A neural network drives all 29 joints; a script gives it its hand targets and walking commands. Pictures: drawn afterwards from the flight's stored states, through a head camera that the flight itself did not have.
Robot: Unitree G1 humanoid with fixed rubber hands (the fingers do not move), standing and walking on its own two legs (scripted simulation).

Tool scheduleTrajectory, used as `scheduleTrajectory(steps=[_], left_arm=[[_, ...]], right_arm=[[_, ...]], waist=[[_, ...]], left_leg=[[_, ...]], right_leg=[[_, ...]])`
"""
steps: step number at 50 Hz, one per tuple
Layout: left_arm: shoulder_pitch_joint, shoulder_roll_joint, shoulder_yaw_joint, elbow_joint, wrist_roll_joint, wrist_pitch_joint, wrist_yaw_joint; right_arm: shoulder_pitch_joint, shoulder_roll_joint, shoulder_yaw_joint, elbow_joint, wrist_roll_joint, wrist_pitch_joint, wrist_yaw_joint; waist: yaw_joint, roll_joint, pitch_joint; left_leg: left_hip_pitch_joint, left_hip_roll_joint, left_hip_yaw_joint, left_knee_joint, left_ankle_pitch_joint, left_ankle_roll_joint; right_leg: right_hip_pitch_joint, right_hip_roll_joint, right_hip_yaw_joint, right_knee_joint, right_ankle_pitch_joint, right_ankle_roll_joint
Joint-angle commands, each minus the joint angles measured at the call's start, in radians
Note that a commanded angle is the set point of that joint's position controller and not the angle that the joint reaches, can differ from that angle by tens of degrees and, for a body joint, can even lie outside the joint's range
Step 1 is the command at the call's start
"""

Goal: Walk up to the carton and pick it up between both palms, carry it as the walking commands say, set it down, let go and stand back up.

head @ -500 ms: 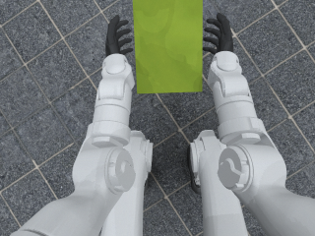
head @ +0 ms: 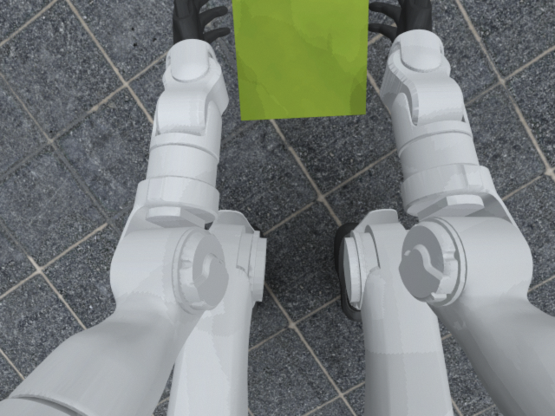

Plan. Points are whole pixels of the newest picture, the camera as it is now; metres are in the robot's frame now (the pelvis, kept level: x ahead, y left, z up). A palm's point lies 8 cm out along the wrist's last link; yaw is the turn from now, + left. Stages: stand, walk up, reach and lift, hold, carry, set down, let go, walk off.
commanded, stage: set down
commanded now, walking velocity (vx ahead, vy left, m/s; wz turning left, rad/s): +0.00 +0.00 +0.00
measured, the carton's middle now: (296, 26) +0.57 +0.00 -0.24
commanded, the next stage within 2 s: none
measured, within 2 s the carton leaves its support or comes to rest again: rests again in 1.22 s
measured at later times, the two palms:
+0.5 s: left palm (204, 36) +0.55 +0.12 -0.20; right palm (396, 31) +0.55 -0.13 -0.21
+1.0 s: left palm (205, 43) +0.54 +0.12 -0.21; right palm (395, 39) +0.54 -0.13 -0.22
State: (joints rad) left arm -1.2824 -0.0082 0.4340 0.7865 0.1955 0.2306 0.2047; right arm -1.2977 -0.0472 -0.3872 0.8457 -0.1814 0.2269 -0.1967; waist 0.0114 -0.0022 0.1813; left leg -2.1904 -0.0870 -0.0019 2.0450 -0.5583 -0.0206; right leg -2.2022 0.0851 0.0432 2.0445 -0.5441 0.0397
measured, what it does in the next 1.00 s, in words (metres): stands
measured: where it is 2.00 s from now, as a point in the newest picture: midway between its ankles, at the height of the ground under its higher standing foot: (299, 288)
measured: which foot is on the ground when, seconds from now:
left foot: down 0.00-1.00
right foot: down 0.00-1.00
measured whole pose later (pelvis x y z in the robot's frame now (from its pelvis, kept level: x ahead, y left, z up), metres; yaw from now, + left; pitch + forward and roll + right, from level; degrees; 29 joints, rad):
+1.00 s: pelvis +0.01 +0.00 -0.04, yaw +0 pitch +34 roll +0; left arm -1.46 0.13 0.38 1.01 0.13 0.19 0.11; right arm -1.47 -0.19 -0.30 1.07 -0.10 0.19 -0.11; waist 0.01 0.01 0.40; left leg -2.20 -0.11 -0.01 2.23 -0.62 -0.03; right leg -2.21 0.09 0.03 2.23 -0.61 0.04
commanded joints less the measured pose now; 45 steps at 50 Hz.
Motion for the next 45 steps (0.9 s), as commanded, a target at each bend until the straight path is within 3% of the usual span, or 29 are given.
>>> scheduleTrajectory(steps=[1,11,21,28,45], left_arm=[[-0.611,-0.917,-0.470,0.036,-0.111,-0.021,-0.279],[-0.660,-0.882,-0.487,0.047,-0.155,-0.029,-0.284],[-0.623,-0.862,-0.408,0.148,-0.148,-0.039,-0.318],[-0.633,-0.888,-0.440,0.113,-0.190,-0.058,-0.321],[-0.639,-0.821,-0.360,0.182,-0.147,-0.062,-0.339]], right_arm=[[-0.637,0.917,0.436,-0.017,0.110,-0.043,0.275],[-0.704,0.872,0.457,-0.011,0.157,-0.053,0.289],[-0.686,0.837,0.406,0.062,0.155,-0.065,0.313],[-0.691,0.868,0.433,0.027,0.202,-0.082,0.318],[-0.716,0.788,0.365,0.086,0.166,-0.091,0.330]], waist=[[0.006,-0.019,-1.189],[0.002,-0.015,-1.135],[-0.010,-0.021,-0.952],[-0.004,-0.016,-0.998],[-0.008,-0.012,-0.792]], left_leg=[[0.613,-0.107,0.047,-0.139,0.307,0.004],[0.610,-0.101,0.046,-0.064,0.326,0.009],[0.499,-0.099,0.042,-0.001,0.323,0.017],[0.524,-0.103,0.047,0.030,0.418,0.017],[0.421,-0.092,0.042,0.021,0.293,0.024]], right_leg=[[0.598,0.105,-0.075,-0.123,0.266,-0.011],[0.573,0.098,-0.079,-0.049,0.274,-0.017],[0.508,0.094,-0.075,0.007,0.291,-0.032],[0.556,0.101,-0.073,0.039,0.395,-0.038],[0.457,0.090,-0.072,0.029,0.275,-0.049]])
